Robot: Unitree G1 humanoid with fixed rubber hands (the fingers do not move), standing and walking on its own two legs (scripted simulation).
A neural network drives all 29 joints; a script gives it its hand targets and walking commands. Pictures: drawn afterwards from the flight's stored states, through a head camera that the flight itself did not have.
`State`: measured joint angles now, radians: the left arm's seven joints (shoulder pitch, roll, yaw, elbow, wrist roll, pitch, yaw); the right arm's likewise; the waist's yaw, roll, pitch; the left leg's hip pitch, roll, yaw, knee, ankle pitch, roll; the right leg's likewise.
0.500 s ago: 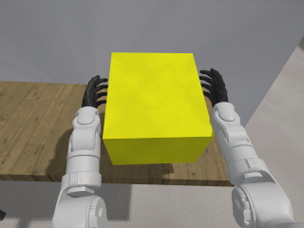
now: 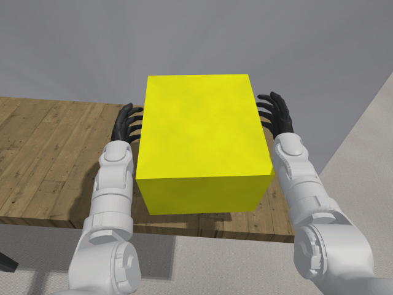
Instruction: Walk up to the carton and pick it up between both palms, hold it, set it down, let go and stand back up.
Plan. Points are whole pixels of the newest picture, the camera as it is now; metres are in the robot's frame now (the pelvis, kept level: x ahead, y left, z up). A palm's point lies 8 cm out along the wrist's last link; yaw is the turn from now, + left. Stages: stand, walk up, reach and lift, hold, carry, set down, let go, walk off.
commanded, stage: set down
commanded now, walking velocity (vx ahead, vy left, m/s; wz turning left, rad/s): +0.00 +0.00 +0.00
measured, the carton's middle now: (200, 142) +0.43 +0.04 +0.07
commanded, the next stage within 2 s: none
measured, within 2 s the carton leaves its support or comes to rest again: rests again in 1.94 s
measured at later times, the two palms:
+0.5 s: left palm (125, 146) +0.39 +0.20 +0.08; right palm (274, 129) +0.44 -0.12 +0.12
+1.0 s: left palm (128, 152) +0.39 +0.20 +0.06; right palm (270, 131) +0.45 -0.12 +0.10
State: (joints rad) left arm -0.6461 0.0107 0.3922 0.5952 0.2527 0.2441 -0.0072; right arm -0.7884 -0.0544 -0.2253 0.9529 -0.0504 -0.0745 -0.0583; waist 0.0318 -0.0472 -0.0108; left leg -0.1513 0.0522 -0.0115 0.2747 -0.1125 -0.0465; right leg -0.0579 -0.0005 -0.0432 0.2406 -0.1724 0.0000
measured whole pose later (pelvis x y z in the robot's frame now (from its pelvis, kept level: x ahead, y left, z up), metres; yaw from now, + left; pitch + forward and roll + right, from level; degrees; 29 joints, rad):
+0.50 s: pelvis +0.01 +0.00 +0.00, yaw -1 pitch +5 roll +0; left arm -0.69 0.01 0.41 0.78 0.22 0.13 0.04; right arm -0.86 -0.08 -0.30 1.09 -0.12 -0.12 -0.02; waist 0.08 -0.03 -0.07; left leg -0.25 0.06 0.00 0.28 -0.11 -0.05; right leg -0.16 0.01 -0.03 0.25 -0.17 0.00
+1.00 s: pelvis +0.01 +0.00 +0.00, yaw -2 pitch +11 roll -1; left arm -0.73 0.00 0.42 0.89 0.20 0.04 0.09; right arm -0.91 -0.10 -0.36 1.18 -0.18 -0.16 0.01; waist 0.11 -0.02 -0.11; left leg -0.37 0.07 0.01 0.29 -0.10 -0.05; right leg -0.29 0.01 -0.02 0.27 -0.16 0.00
